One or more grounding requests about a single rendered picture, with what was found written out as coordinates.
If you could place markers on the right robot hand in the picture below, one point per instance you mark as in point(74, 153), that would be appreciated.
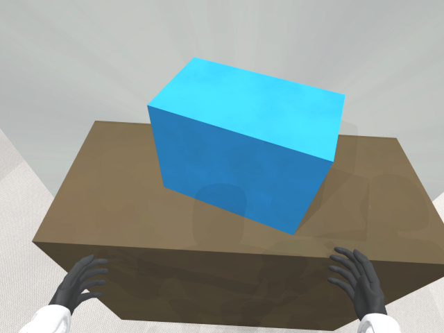
point(364, 289)

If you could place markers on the carton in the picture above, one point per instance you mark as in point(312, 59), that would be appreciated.
point(254, 145)

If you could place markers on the pedestal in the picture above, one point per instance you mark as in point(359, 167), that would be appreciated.
point(173, 258)

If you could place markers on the robot left forearm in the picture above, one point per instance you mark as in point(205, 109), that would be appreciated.
point(49, 319)

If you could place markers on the left robot hand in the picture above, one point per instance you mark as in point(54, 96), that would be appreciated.
point(69, 292)

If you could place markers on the robot right forearm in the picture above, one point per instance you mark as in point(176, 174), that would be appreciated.
point(378, 323)

